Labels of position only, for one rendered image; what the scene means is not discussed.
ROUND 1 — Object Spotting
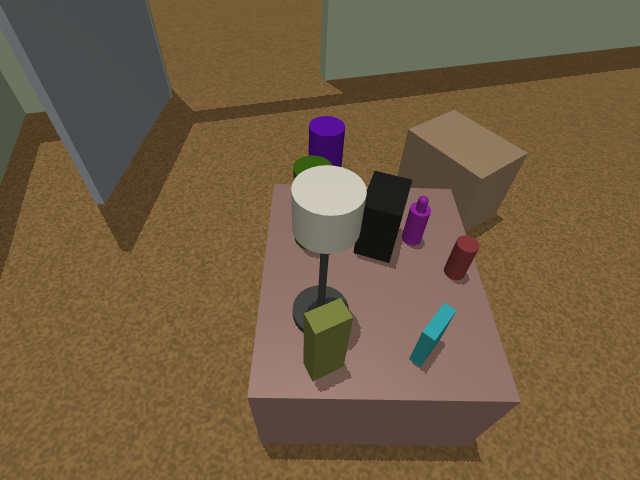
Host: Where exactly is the desk lamp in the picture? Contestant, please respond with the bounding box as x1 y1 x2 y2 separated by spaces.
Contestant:
291 165 367 333

